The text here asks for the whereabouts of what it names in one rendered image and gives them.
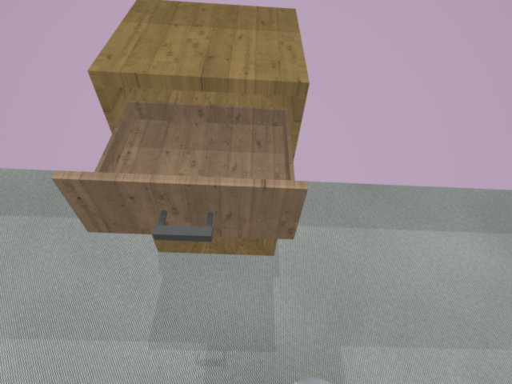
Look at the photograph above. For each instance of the handle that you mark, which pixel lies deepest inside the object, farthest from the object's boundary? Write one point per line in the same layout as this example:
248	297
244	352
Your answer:
183	233

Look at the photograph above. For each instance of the drawer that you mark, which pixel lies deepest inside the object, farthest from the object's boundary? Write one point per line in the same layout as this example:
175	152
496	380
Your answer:
190	159

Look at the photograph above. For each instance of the cabinet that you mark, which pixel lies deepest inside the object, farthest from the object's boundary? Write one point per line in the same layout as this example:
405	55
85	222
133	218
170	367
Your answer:
205	53

